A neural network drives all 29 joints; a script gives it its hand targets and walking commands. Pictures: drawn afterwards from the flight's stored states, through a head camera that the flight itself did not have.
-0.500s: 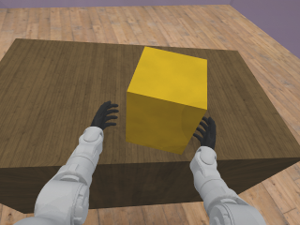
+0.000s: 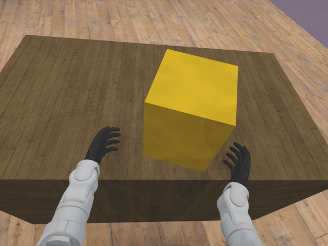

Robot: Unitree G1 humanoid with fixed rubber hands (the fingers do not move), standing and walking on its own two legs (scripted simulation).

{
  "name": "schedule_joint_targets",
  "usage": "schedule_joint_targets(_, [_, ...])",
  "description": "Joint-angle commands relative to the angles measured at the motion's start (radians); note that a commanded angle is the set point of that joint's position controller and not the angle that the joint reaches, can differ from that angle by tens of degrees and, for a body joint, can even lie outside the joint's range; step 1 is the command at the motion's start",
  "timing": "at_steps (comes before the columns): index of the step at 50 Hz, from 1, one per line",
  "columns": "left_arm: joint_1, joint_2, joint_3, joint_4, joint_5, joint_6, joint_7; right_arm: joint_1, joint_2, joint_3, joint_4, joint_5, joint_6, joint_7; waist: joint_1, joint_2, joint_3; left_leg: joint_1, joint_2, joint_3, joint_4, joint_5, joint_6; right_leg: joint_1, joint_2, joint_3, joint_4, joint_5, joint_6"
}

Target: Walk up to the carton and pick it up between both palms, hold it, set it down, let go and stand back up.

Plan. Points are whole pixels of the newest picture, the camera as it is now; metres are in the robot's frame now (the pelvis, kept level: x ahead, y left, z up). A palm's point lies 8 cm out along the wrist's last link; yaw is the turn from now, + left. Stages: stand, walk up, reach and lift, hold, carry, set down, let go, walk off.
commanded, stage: set down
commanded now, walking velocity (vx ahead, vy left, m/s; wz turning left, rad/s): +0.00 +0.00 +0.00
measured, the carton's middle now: (186, 113) +0.46 -0.07 +0.02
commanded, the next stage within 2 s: none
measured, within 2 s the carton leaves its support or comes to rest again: neither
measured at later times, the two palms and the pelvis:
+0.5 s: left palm (76, 182) +0.26 +0.21 -0.01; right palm (243, 200) +0.22 -0.18 +0.00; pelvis +0.00 -0.01 +0.00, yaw +0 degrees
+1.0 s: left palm (65, 209) +0.20 +0.21 +0.00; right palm (253, 211) +0.19 -0.19 +0.01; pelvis +0.00 -0.02 +0.01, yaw +0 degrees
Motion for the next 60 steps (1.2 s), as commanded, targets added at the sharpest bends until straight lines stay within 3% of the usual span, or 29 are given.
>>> schedule_joint_targets(1, [-0.141,0.213,-0.026,-0.381,-0.025,-0.005,-0.036,0.03,-0.096,0.18,-0.296,0.028,-0.05,-0.008,0.068,0.239,-0.419,0.61,0.033,-0.023,-0.072,0.494,-0.141,0.06,0.031,-0.104,-0.083,0.185,-0.071])
schedule_joint_targets(4, [-0.049,0.254,-0.021,-0.439,-0.032,0.01,-0.045,0.107,-0.102,0.157,-0.332,0.008,-0.067,-0.023,0.065,0.23,-0.376,0.611,0.034,-0.019,-0.056,0.569,-0.151,0.078,0.031,-0.103,-0.105,0.211,-0.075])
schedule_joint_targets(8, [-0.011,0.275,-0.044,-0.507,-0.069,0.027,-0.056,0.135,-0.12,0.139,-0.404,0.006,-0.054,-0.028,0.055,0.218,-0.369,0.624,0.041,-0.018,-0.07,0.504,-0.15,0.081,0.028,-0.103,-0.097,0.164,-0.079])
schedule_joint_targets(9, [0.12,0.243,-0.036,-0.542,-0.054,0.044,-0.066,0.246,-0.08,0.195,-0.422,0.028,-0.066,-0.032,0.07,0.223,-0.321,0.635,0.039,-0.02,-0.086,0.504,-0.145,0.109,0.025,-0.095,-0.093,0.192,-0.076])
schedule_joint_targets(12, [0.1,0.288,-0.057,-0.621,-0.092,0.028,-0.066,0.256,-0.092,0.19,-0.499,0.02,-0.057,-0.026,0.065,0.245,-0.354,0.647,0.042,-0.026,-0.072,0.535,-0.153,0.115,0.022,-0.093,-0.095,0.178,-0.081])
schedule_joint_targets(13, [0.114,0.288,-0.055,-0.533,-0.09,0.029,-0.072,0.245,-0.093,0.19,-0.462,0.009,-0.049,-0.026,0.061,0.22,-0.315,0.633,0.038,-0.024,-0.076,0.534,-0.143,0.123,0.015,-0.092,-0.099,0.174,-0.079])
schedule_joint_targets(18, [0.264,0.308,-0.041,-0.642,-0.102,0.034,-0.085,0.391,-0.082,0.244,-0.546,0.026,-0.027,-0.024,0.099,0.214,-0.233,0.622,0.046,-0.026,-0.117,0.471,-0.14,0.188,0.015,-0.087,-0.103,0.151,-0.092])
schedule_joint_targets(21, [0.227,0.337,-0.043,-0.654,-0.115,0.019,-0.086,0.372,-0.093,0.234,-0.567,0.035,-0.015,-0.018,0.092,0.24,-0.244,0.605,0.045,-0.028,-0.117,0.455,-0.143,0.182,0.005,-0.08,-0.105,0.117,-0.098])
schedule_joint_targets(22, [0.193,0.339,-0.061,-0.601,-0.129,0.016,-0.087,0.334,-0.105,0.206,-0.56,0.009,-0.002,-0.02,0.072,0.235,-0.228,0.551,0.054,-0.032,-0.122,0.399,-0.138,0.168,0.007,-0.089,-0.098,0.084,-0.103])
schedule_joint_targets(25, [0.334,0.364,-0.036,-0.675,-0.136,0.021,-0.095,0.446,-0.087,0.245,-0.66,0.023,0.007,-0.021,0.113,0.2,-0.215,0.55,0.033,-0.014,-0.136,0.414,-0.124,0.233,-0.001,-0.071,-0.098,0.129,-0.098])
schedule_joint_targets(27, [0.374,0.366,-0.046,-0.744,-0.149,0.018,-0.089,0.5,-0.087,0.231,-0.697,0.019,0.014,-0.023,0.103,0.218,-0.219,0.574,0.05,-0.029,-0.152,0.397,-0.126,0.236,0.005,-0.072,-0.103,0.107,-0.104])
schedule_joint_targets(28, [0.355,0.378,-0.04,-0.698,-0.148,0.016,-0.093,0.49,-0.086,0.225,-0.669,0.014,0.03,-0.024,0.096,0.212,-0.169,0.546,0.044,-0.025,-0.149,0.371,-0.127,0.211,0.0,-0.073,-0.104,0.078,-0.103])
schedule_joint_targets(29, [0.372,0.373,-0.04,-0.721,-0.15,0.021,-0.091,0.488,-0.096,0.242,-0.715,0.025,0.037,-0.019,0.112,0.223,-0.189,0.546,0.047,-0.026,-0.152,0.364,-0.128,0.224,-0.002,-0.071,-0.105,0.084,-0.104])
schedule_joint_targets(30, [0.357,0.391,-0.065,-0.71,-0.165,0.02,-0.096,0.475,-0.096,0.203,-0.683,0.008,0.057,-0.018,0.079,0.234,-0.171,0.519,0.046,-0.024,-0.144,0.361,-0.132,0.199,-0.003,-0.07,-0.098,0.056,-0.108])
schedule_joint_targets(32, [0.358,0.397,-0.059,-0.677,-0.177,0.014,-0.094,0.464,-0.094,0.212,-0.723,0.005,0.084,-0.016,0.106,0.226,-0.136,0.432,0.052,-0.026,-0.192,0.199,-0.103,0.225,-0.009,-0.064,-0.094,-0.004,-0.108])
schedule_joint_targets(34, [0.381,0.392,-0.069,-0.757,-0.188,-0.004,-0.083,0.51,-0.12,0.216,-0.741,0.011,0.119,-0.009,0.096,0.252,-0.152,0.403,0.08,-0.059,-0.221,0.19,-0.103,0.261,0.005,-0.073,-0.072,0.022,-0.101])
schedule_joint_targets(37, [0.435,0.413,-0.051,-0.726,-0.198,-0.007,-0.097,0.546,-0.086,0.251,-0.818,0.011,0.155,-0.011,0.108,0.216,-0.124,0.342,0.083,-0.071,-0.246,0.057,-0.08,0.336,-0.011,-0.058,-0.053,0.034,-0.087])
schedule_joint_targets(39, [0.439,0.419,-0.048,-0.768,-0.19,-0.01,-0.08,0.56,-0.115,0.221,-0.835,-0.005,0.181,0.002,0.117,0.259,-0.1,0.3,0.097,-0.076,-0.277,0.015,-0.076,0.368,0.003,-0.065,-0.034,0.019,-0.091])
schedule_joint_targets(41, [0.479,0.39,-0.049,-0.781,-0.184,-0.006,-0.078,0.596,-0.121,0.221,-0.82,0.007,0.201,0.005,0.117,0.268,-0.102,0.286,0.099,-0.065,-0.283,0.043,-0.078,0.402,0.006,-0.061,-0.031,0.032,-0.092])
schedule_joint_targets(42, [0.513,0.418,-0.037,-0.791,-0.197,-0.006,-0.082,0.637,-0.1,0.232,-0.864,0.015,0.202,-0.004,0.115,0.228,-0.092,0.331,0.078,-0.054,-0.257,0.123,-0.084,0.374,-0.005,-0.049,-0.054,0.068,-0.09])
schedule_joint_targets(44, [0.546,0.384,-0.056,-0.759,-0.183,0.008,-0.078,0.622,-0.122,0.225,-0.832,0.005,0.217,0.014,0.114,0.26,-0.064,0.337,0.089,-0.066,-0.264,0.081,-0.095,0.328,0.01,-0.07,-0.043,0.021,-0.098])
schedule_joint_targets(45, [0.533,0.404,-0.047,-0.79,-0.186,-0.003,-0.082,0.63,-0.12,0.237,-0.881,0.006,0.214,0.006,0.125,0.233,-0.099,0.316,0.089,-0.06,-0.269,0.049,-0.076,0.379,0.012,-0.062,-0.042,0.035,-0.087])
schedule_joint_targets(46, [0.545,0.364,-0.066,-0.795,-0.175,0.006,-0.066,0.613,-0.144,0.202,-0.825,-0.005,0.222,0.027,0.12,0.285,-0.058,0.305,0.108,-0.072,-0.282,0.063,-0.095,0.365,0.031,-0.075,-0.028,0.006,-0.1])
schedule_joint_targets(48, [0.531,0.385,-0.046,-0.779,-0.173,0.001,-0.067,0.625,-0.129,0.224,-0.867,0.004,0.226,0.031,0.134,0.268,-0.051,0.258,0.089,-0.055,-0.289,-0.009,-0.075,0.415,0.009,-0.054,-0.034,-0.004,-0.095])
schedule_joint_targets(49, [0.563,0.395,-0.052,-0.847,-0.198,-0.013,-0.067,0.668,-0.131,0.222,-0.928,0.001,0.208,0.024,0.125,0.251,-0.083,0.236,0.092,-0.05,-0.295,0.033,-0.07,0.455,0.017,-0.054,-0.026,0.049,-0.088])
schedule_joint_targets(55, [0.598,0.404,-0.028,-0.789,-0.193,-0.01,-0.076,0.673,-0.12,0.237,-0.913,-0.003,0.214,0.036,0.122,0.18,-0.08,0.268,0.056,-0.019,-0.254,0.072,-0.066,0.42,0.0,-0.047,-0.04,0.062,-0.087])
schedule_joint_targets(57, [0.646,0.408,-0.006,-0.776,-0.174,-0.006,-0.067,0.722,-0.128,0.253,-0.87,-0.002,0.216,0.051,0.142,0.198,-0.078,0.309,0.04,-0.016,-0.245,0.148,-0.076,0.388,-0.018,-0.039,-0.057,0.079,-0.088])
schedule_joint_targets(59, [0.67,0.408,-0.011,-0.823,-0.195,-0.028,-0.077,0.739,-0.114,0.254,-0.927,0.005,0.199,0.045,0.126,0.156,-0.099,0.372,0.027,-0.009,-0.211,0.257,-0.083,0.369,-0.016,-0.037,-0.067,0.139,-0.077])
schedule_joint_targets(60, [0.685,0.364,-0.016,-0.756,-0.173,-0.014,-0.076,0.733,-0.143,0.246,-0.832,-0.002,0.198,0.06,0.124,0.173,-0.063,0.376,0.027,-0.018,-0.212,0.263,-0.097,0.347,-0.006,-0.042,-0.071,0.116,-0.086])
